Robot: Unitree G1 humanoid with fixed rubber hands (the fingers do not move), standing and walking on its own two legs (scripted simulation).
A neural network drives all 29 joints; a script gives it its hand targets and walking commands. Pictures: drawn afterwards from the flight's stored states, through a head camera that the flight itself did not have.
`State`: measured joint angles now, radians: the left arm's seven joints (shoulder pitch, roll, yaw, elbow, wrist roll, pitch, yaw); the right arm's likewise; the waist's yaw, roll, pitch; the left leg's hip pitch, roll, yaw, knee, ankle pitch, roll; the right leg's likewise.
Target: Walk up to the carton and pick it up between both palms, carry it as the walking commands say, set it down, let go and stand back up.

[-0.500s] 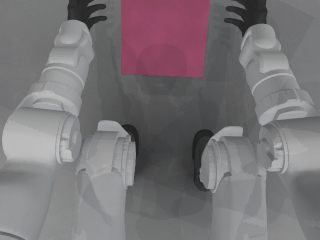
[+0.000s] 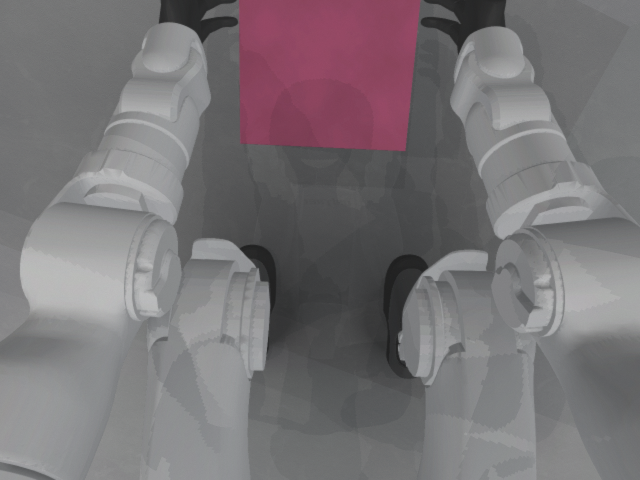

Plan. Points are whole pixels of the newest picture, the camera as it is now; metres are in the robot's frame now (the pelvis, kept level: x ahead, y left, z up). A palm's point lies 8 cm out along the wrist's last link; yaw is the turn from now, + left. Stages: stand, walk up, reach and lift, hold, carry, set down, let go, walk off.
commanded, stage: reach and lift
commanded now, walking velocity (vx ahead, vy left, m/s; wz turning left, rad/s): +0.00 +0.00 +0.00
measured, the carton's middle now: (326, 62) +0.51 +0.03 -0.29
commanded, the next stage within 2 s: none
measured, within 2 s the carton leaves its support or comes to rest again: leaves its support in 0.64 s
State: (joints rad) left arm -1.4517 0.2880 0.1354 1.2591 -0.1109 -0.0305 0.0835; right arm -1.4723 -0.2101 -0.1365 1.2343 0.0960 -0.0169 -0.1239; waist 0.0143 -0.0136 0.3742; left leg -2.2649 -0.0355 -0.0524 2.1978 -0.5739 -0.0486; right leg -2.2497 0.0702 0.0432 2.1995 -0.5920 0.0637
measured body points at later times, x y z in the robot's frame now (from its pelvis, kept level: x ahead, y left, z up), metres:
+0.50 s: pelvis +0.01 +0.00 -0.01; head +0.37 +0.02 +0.25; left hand +0.53 +0.17 -0.21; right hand +0.54 -0.11 -0.20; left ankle +0.11 +0.13 -0.33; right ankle +0.11 -0.13 -0.33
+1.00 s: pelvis -0.01 +0.00 -0.01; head +0.34 +0.02 +0.28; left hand +0.53 +0.17 -0.16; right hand +0.54 -0.11 -0.15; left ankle +0.11 +0.13 -0.33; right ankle +0.11 -0.13 -0.33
